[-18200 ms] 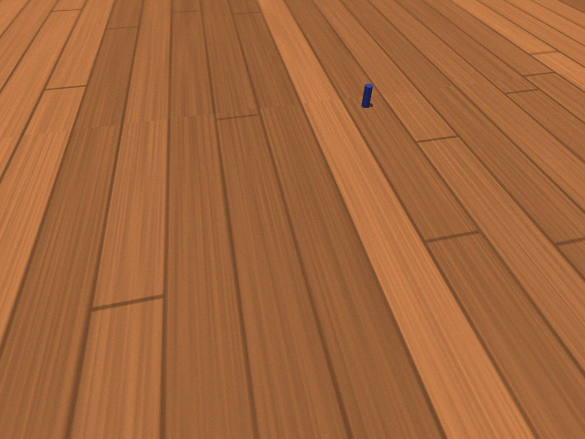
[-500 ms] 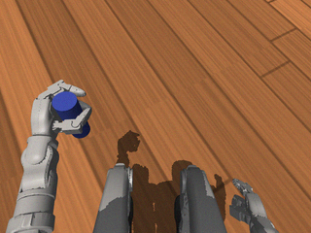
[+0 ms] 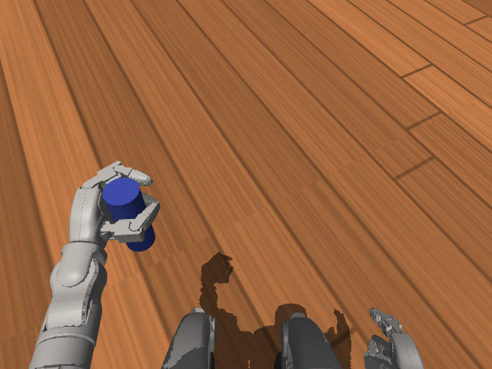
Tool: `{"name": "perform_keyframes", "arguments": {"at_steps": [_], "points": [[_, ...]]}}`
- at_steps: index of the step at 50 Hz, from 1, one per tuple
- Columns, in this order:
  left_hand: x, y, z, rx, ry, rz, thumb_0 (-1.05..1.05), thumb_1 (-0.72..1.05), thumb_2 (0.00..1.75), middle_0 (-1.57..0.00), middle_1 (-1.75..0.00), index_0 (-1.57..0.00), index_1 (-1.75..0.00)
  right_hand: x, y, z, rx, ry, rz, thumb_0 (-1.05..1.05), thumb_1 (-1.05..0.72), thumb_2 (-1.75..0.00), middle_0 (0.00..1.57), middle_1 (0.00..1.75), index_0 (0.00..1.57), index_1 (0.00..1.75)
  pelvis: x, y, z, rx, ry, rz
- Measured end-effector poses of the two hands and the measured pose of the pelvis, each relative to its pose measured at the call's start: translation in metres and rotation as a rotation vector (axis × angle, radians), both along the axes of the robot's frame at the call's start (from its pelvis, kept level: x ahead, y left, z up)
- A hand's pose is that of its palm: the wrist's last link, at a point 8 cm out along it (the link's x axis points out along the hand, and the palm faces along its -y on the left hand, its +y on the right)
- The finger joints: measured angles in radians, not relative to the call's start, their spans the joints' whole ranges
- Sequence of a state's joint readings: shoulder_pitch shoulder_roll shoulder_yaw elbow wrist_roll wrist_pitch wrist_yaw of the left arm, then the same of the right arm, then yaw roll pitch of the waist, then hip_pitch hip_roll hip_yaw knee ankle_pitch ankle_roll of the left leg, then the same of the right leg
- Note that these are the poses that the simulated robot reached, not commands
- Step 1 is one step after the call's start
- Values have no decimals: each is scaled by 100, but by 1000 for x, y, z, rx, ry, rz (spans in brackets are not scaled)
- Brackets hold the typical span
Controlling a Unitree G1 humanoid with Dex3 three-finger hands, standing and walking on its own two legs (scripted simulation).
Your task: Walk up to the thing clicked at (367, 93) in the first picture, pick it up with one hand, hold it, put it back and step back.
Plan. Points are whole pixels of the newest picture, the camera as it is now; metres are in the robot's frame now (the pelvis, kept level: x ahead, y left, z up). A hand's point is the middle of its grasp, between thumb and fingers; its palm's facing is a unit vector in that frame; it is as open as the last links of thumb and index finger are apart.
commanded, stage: lift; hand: left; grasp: from the side
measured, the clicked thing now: (132, 217) +0.34 +0.20 +0.01
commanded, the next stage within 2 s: hold in 0.76 s
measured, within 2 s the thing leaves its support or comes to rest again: neither
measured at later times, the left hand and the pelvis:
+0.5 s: hand (135, 187) +0.35 +0.17 +0.10, palm faces +0.04 -1.00 -0.01, open 6.9 cm; pelvis +0.01 -0.01 +0.05, yaw +0 degrees
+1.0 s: hand (136, 174) +0.35 +0.16 +0.12, palm faces +0.04 -1.00 +0.00, open 6.9 cm; pelvis +0.02 -0.01 +0.07, yaw +0 degrees
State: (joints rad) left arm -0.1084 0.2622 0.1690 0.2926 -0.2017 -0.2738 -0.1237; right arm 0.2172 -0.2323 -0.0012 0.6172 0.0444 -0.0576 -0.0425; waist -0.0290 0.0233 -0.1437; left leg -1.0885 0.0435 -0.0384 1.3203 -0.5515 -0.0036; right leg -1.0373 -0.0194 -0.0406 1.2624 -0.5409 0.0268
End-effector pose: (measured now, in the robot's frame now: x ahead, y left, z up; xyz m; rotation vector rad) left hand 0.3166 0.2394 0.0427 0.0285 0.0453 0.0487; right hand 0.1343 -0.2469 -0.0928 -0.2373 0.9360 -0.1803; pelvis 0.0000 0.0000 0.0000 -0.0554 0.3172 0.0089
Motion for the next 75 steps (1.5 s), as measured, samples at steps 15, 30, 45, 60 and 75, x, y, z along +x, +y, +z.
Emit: {"name": "perform_keyframes", "arguments": {"at_steps": [15, 30, 45, 60, 75], "points": [[2, -9, 42, -6, -12, -4, 2, 6, 104, -97, -102, -86, -105, 0, 8, 31, 31, 4, 11, 1, -89, -89, 21, 29, 20, 30, 9, -1, 36, 13, -78, 0], [7, -18, 65, -15, -20, -17, 2, 6, 104, -97, -103, -86, -105, 6, -5, 54, 15, -5, 5, 1, -89, -89, 20, 29, 20, 30, 17, -8, 58, 24, -132, 1], [11, -22, 79, -23, -33, -17, 2, 6, 104, -96, -103, -86, -106, 6, -8, 64, 18, 4, -4, 1, -89, -89, 20, 29, 20, 30, 22, -10, 69, 30, -166, -1], [10, -20, 90, -17, -45, -8, 2, 6, 104, -96, -103, -86, -106, 10, -3, 72, 25, -5, 1, 1, -90, -89, 20, 30, 20, 30, 24, -7, 77, 32, -197, -1], [10, -23, 101, -19, -56, -8, 2, 6, 104, -96, -103, -86, -106, 20, 1, 81, 37, -42, 15, 1, -90, -89, 20, 30, 20, 30, 25, -7, 82, 34, -218, 1]]}}
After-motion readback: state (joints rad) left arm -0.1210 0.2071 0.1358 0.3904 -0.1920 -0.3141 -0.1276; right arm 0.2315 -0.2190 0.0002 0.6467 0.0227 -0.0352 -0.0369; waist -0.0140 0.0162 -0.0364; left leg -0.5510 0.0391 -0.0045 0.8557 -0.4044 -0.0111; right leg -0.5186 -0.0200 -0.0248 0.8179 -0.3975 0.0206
